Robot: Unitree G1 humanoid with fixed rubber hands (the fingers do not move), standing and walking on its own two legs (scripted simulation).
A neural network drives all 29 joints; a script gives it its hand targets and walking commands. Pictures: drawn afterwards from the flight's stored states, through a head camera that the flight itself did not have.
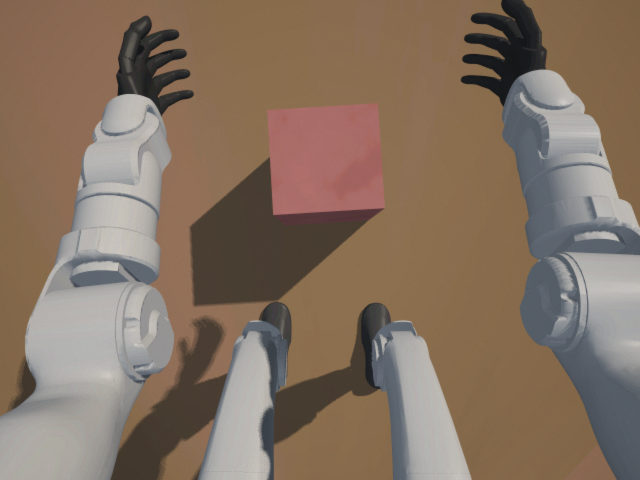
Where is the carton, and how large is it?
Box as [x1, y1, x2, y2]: [267, 103, 384, 225]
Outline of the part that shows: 377,103 267,110 273,214 285,225 367,220 384,208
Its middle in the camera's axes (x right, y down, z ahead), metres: +0.01 -0.15 +0.85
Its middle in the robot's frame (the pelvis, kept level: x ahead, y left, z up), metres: +0.54 +0.01 -0.52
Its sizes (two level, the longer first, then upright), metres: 0.210 0.200 0.250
